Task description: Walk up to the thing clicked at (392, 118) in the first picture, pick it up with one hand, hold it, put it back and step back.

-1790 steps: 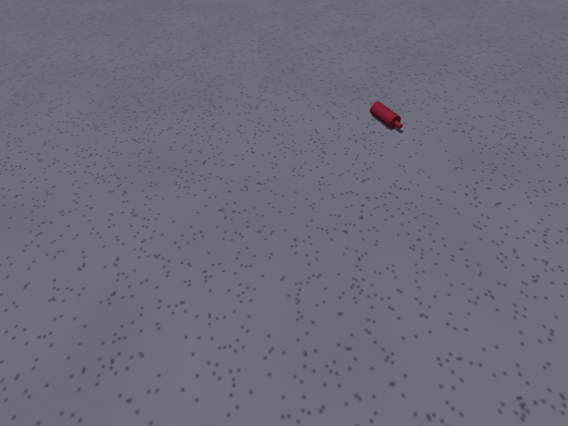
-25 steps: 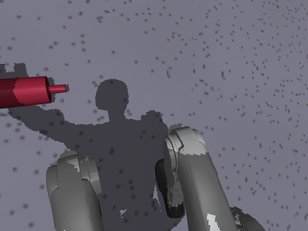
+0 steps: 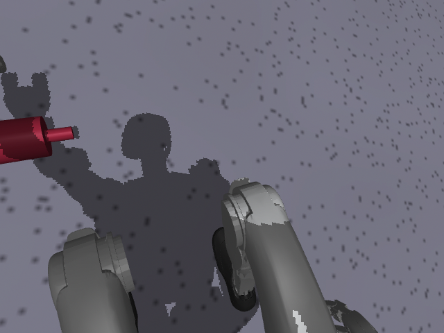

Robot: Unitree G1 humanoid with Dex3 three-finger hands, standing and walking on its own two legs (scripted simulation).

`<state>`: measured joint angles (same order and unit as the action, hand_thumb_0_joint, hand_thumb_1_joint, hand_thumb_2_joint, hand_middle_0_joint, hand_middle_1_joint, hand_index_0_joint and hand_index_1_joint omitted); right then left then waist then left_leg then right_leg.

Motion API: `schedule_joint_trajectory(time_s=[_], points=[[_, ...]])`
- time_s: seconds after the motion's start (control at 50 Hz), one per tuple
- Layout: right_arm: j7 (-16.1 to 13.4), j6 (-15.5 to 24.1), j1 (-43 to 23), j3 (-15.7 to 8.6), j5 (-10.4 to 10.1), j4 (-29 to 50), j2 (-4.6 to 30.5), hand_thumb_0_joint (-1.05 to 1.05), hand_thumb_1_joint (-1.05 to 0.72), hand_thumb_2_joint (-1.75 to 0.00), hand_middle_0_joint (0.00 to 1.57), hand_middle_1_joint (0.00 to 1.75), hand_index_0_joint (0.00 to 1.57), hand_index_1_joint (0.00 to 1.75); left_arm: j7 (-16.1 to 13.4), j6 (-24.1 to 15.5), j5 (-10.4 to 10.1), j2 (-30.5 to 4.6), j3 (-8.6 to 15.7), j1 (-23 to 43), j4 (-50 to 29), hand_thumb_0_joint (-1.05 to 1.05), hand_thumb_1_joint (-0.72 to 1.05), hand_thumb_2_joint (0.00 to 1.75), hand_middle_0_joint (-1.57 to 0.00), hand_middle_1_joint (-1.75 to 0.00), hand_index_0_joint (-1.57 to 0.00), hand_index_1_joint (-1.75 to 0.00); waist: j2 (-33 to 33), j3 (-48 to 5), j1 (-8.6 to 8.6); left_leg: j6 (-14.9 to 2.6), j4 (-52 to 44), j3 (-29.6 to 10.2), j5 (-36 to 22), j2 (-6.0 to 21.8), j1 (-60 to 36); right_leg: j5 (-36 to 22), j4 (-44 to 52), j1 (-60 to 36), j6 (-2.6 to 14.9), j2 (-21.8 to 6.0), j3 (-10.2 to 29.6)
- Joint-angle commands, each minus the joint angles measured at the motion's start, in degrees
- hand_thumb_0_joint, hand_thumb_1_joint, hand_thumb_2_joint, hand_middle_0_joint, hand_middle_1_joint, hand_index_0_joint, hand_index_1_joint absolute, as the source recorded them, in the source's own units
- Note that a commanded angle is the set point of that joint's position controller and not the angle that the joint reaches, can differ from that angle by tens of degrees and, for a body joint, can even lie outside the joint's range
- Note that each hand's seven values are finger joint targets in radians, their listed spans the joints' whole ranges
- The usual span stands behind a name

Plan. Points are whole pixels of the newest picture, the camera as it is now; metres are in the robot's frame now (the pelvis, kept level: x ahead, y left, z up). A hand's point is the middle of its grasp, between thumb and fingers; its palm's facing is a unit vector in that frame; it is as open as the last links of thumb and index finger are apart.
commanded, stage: approach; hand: left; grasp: from above
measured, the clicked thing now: (7, 141) +0.52 +0.29 -0.28
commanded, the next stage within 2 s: close in in 0.34 s
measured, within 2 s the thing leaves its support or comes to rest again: neither
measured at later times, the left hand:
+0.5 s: hand out of the picture +0.50 +0.33 -0.16, palm faces -0.41 -0.05 -0.91, open 14.0 cm
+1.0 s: hand out of the picture +0.49 +0.31 -0.20, palm faces -0.48 -0.06 -0.87, open 14.0 cm
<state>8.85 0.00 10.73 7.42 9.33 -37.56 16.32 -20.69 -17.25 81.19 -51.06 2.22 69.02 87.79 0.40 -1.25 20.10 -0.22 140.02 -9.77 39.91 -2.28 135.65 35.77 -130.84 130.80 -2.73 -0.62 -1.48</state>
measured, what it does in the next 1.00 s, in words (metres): stands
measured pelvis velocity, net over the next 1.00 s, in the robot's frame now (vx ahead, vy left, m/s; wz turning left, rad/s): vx -0.01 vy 0.00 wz -0.02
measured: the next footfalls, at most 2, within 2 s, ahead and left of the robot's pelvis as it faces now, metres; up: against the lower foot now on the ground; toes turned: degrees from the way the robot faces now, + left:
none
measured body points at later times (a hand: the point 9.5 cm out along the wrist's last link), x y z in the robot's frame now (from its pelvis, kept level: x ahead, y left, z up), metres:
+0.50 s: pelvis +0.00 +0.00 +0.00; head +0.26 +0.10 +0.35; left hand +0.52 +0.33 -0.11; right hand +0.04 -0.29 -0.07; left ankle +0.07 +0.12 -0.29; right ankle +0.12 -0.15 -0.29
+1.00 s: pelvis -0.01 +0.00 -0.01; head +0.25 +0.11 +0.34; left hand +0.51 +0.31 -0.15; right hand +0.02 -0.26 -0.07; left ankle +0.06 +0.12 -0.29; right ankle +0.12 -0.15 -0.29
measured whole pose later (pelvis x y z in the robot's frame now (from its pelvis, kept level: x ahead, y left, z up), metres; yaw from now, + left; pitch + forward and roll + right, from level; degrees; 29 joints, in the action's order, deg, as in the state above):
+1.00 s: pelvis -0.01 +0.00 -0.01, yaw -1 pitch +32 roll -14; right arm 8.2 0.1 10.5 13.1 10.3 -34.7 17.6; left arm -21.1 -19.2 80.6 -57.6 3.1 67.5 93.4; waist 2.7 3.8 22.1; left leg -1.2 141.9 -10.6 38.3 -2.3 136.4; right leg 34.2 -131.2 130.2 -2.8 -0.3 -2.4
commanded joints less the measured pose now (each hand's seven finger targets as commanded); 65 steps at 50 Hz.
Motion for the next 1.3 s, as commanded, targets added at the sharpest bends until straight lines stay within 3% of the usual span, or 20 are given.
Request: schedule_joint_trajectory(time_s=[0.0, 0.06, 0.12, 0.2, 0.26, 0.32, 0.44, 0.5, 0.58, 0.64, 0.68, 0.74, 0.76, 0.84, 0.92, 1.0, 1.06, 1.14, 1.16, 1.28], points=[[-1.1, -1.0, 12.6, -4.5, -1.0, 1.8, 16.8, 0.00, -0.91, -0.90, 0.20, 0.30, 0.20, 0.30, -2.8, 4.9, -1.3, -14.9, 2.9, 15.7, -5.8, 0.00, -0.54, 1.00, -0.07, -1.07, -0.08, -1.06, -27.5, -40.2, -0.75, -0.12, -17.7, 5.6, -16.9, 0.4, -36.1, -15.4, 9.1, -18.1, 4.86, 1.1, -7.4], [-1.3, -1.5, 12.1, -3.9, -1.9, 2.9, 16.7, 0.00, -0.91, -0.90, 0.20, 0.30, 0.20, 0.30, -1.5, 7.4, -3.4, -16.1, 4.0, 12.0, -4.7, 0.00, -0.54, 1.01, -0.09, -1.04, -0.09, -1.04, -22.6, -39.3, -1.19, -1.26, -17.7, 6.4, -16.0, 0.1, -31.8, -14.9, 10.4, -22.1, 4.42, 1.3, -6.8], [-1.5, -1.4, 11.3, -3.3, -2.6, 3.2, 16.9, 0.00, -0.91, -0.90, 0.20, 0.30, 0.20, 0.30, 1.6, 8.1, -5.8, -15.8, 3.4, 9.7, -5.1, 0.00, -0.55, 1.02, -0.08, -1.04, -0.08, -1.04, -16.7, -36.1, -0.08, -2.44, -17.3, 6.4, -12.2, 0.1, -27.0, -12.0, 11.6, -23.7, 3.90, 1.5, -6.5], [-2.2, -1.2, 10.7, -2.7, -2.5, 2.8, 17.3, 0.00, -0.91, -0.90, 0.20, 0.30, 0.20, 0.30, 4.5, 5.3, -8.8, -17.5, 3.8, 10.7, -8.4, 0.00, -0.56, 1.02, -0.09, -1.04, -0.09, -1.04, -13.7, -34.9, 0.99, -2.60, -15.5, 6.3, -9.2, 0.3, -24.0, -8.9, 12.4, -25.0, 3.76, 1.6, -6.5], [-2.5, -0.9, 11.8, -2.4, -1.7, 2.2, 17.5, 0.00, -0.91, -0.90, 0.20, 0.30, 0.20, 0.30, 5.5, 1.6, -8.9, -19.4, 4.5, 13.6, -12.5, 0.00, -0.55, 1.00, -0.09, -1.05, -0.10, -1.04, -15.2, -34.8, 1.81, -1.96, -14.1, 6.5, -8.7, 0.3, -25.0, -7.5, 12.8, -25.1, 3.95, 1.5, -6.6], [-2.7, -1.0, 13.2, -2.7, -0.6, 1.8, 18.2, 0.00, -0.92, -0.90, 0.20, 0.30, 0.20, 0.30, 4.4, -2.0, -8.2, -20.7, 5.8, 17.5, -16.2, 0.00, -0.59, 1.03, -0.08, -1.05, -0.07, -1.06, -21.1, -37.9, 1.34, -0.49, -13.9, 5.9, -9.9, 0.6, -31.0, -7.9, 12.6, -22.8, 4.64, 1.5, -7.5], [-2.3, -1.6, 14.0, -4.5, 0.2, 0.2, 18.2, 0.00, -0.91, -0.90, 0.20, 0.30, 0.20, 0.30, 2.0, -2.7, -5.2, -16.0, 3.2, 20.0, -19.0, 0.00, -0.56, 1.09, -0.09, -1.06, -0.08, -1.07, -30.8, -41.0, 1.93, 1.12, -15.5, 4.6, -14.6, 1.1, -40.0, -11.3, 10.0, -17.1, 5.17, 1.2, -9.0], [-2.0, -1.9, 13.6, -4.1, 0.0, 0.0, 17.9, 0.00, -0.91, -0.90, 0.20, 0.30, 0.20, 0.30, 1.7, -1.2, -4.6, -12.6, 0.6, 18.0, -11.8, 0.00, -0.53, 1.12, -0.10, -1.08, -0.10, -1.09, -27.5, -34.3, 2.89, 0.70, -16.3, 3.8, -12.5, 1.1, -34.9, -10.6, 9.9, -14.2, 4.92, 1.1, -9.6], [-1.9, -2.1, 13.1, -3.6, -0.3, 0.5, 17.8, 0.00, -0.90, -0.89, 0.20, 0.30, 0.20, 0.30, 2.0, 1.5, -3.9, -12.1, -0.3, 12.7, -6.9, 0.00, -0.49, 1.03, -0.09, -1.09, -0.11, -1.07, -23.9, -33.5, 1.71, 0.03, -16.7, 3.9, -15.5, 1.0, -34.3, -13.9, 9.6, -16.2, 4.40, 1.0, -9.2], [-2.1, -2.4, 11.7, -3.2, -0.8, 1.9, 18.4, 0.00, -0.90, -0.89, 0.20, 0.30, 0.20, 0.30, 2.7, 2.2, -4.6, -14.2, 0.1, 14.6, -8.7, 0.00, -0.48, 0.95, -0.07, -1.08, -0.10, -1.05, -24.7, -35.0, 1.49, 0.22, -17.5, 2.8, -16.7, 1.2, -35.6, -14.3, 8.9, -15.9, 4.63, 0.9, -9.1], [-1.9, -2.4, 12.0, -3.0, -0.8, 2.7, 18.6, 0.00, -0.90, -0.90, 0.20, 0.30, 0.20, 0.30, 2.8, 2.2, -4.9, -14.6, 0.8, 15.6, -9.4, 0.00, -0.50, 0.97, -0.07, -1.07, -0.10, -1.05, -24.6, -34.5, 2.61, 0.37, -17.4, 2.3, -16.9, 1.2, -36.2, -14.4, 8.9, -16.4, 4.65, 0.7, -9.1], [-2.0, -2.3, 11.1, -2.4, -0.7, 3.8, 18.8, 0.00, -0.91, -0.90, 0.20, 0.30, 0.20, 0.30, 1.8, 1.0, -4.6, -17.7, 2.6, 17.6, -11.0, 0.00, -0.50, 0.98, -0.08, -1.05, -0.10, -1.03, -25.6, -37.1, 2.04, 0.47, -16.6, 2.4, -17.1, 1.1, -36.9, -14.4, 8.3, -16.7, 4.85, 0.8, -8.7], [-2.0, -2.3, 11.4, -2.3, -0.4, 4.0, 19.2, 0.00, -0.90, -0.90, 0.20, 0.30, 0.20, 0.30, 1.4, 0.6, -4.2, -17.8, 2.9, 17.8, -10.2, 0.00, -0.53, 1.01, -0.08, -1.02, -0.08, -1.02, -26.1, -36.7, 2.93, 0.66, -16.2, 2.2, -17.4, 1.2, -36.9, -14.4, 8.2, -17.0, 4.88, 0.7, -8.8], [-1.8, -1.3, 11.4, -0.9, 0.3, 2.7, 18.5, 0.00, -0.90, -0.90, 0.20, 0.30, 0.20, 0.30, -0.5, -1.1, -3.1, -15.5, 1.7, 15.8, -3.5, 0.00, -0.55, 1.02, -0.07, -1.01, -0.07, -1.02, -23.2, -30.4, 4.70, 0.02, -15.3, 3.0, -12.3, 1.0, -32.1, -10.9, 9.1, -15.8, 4.51, 1.1, -8.9], [-1.7, -0.2, 11.0, 0.1, 1.0, 2.7, 19.0, 0.00, -0.90, -0.90, 0.20, 0.30, 0.20, 0.30, -3.0, -2.4, -1.7, -19.5, 2.5, 17.4, -2.9, 0.00, -0.54, 1.05, -0.08, -1.01, -0.07, -1.02, -25.4, -31.1, 4.27, 0.00, -15.6, 2.8, -9.7, 1.3, -32.5, -9.3, 8.8, -15.7, 4.25, 1.2, -9.3], [-1.8, 1.1, 11.1, 0.6, 1.5, 2.3, 19.1, 0.00, -0.90, -0.90, 0.20, 0.30, 0.20, 0.30, -5.3, -2.7, -1.2, -19.1, 1.9, 17.8, -1.5, 0.00, -0.54, 1.03, -0.07, -1.03, -0.07, -1.03, -24.8, -30.7, 5.19, -0.40, -14.4, 2.7, -7.8, 1.5, -31.7, -8.4, 8.4, -15.4, 4.09, 1.9, -9.8], [-2.1, 1.8, 10.8, 0.9, 1.8, 2.3, 19.4, 0.00, -0.90, -0.90, 0.20, 0.30, 0.20, 0.30, -7.2, -2.4, -0.9, -21.7, 2.9, 17.6, -1.1, 0.00, -0.54, 1.03, -0.08, -1.01, -0.07, -1.02, -25.5, -31.4, 4.53, -0.53, -13.6, 3.3, -8.7, 1.4, -30.7, -9.5, 8.1, -16.8, 3.97, 2.0, -9.8], [-1.6, 3.2, 11.7, 0.9, 2.2, 1.4, 20.0, 0.00, -0.90, -0.90, 0.20, 0.30, 0.20, 0.30, -7.9, -1.1, -0.3, -19.4, 2.2, 15.9, 1.1, 0.00, -0.53, 1.06, -0.08, -1.02, -0.07, -1.03, -25.5, -28.9, 6.22, 0.04, -13.0, 2.0, -10.6, 1.9, -31.8, -10.8, 6.5, -14.4, 3.94, 2.0, -10.7], [-1.6, 3.4, 11.6, 0.8, 2.2, 1.7, 20.4, 0.00, -0.90, -0.90, 0.20, 0.30, 0.20, 0.30, -8.3, -0.9, -0.6, -22.1, 3.5, 17.4, -0.9, 0.00, -0.51, 1.08, -0.10, -1.03, -0.08, -1.04, -25.7, -30.5, 5.35, 0.01, -13.0, 1.9, -11.6, 2.0, -32.4, -11.6, 6.6, -15.4, 3.84, 2.1, -10.7], [-0.9, 4.2, 12.1, 0.9, 2.3, 2.1, 21.2, 0.00, -0.90, -0.90, 0.20, 0.30, 0.20, 0.30, -8.5, 0.7, -0.6, -23.2, 4.4, 15.4, -0.4, 0.00, -0.50, 1.05, -0.09, -1.04, -0.08, -1.04, -27.6, -31.6, 5.28, 0.51, -11.5, 2.0, -16.8, 2.2, -33.9, -15.3, 5.7, -17.5, 4.21, 2.2, -10.8]])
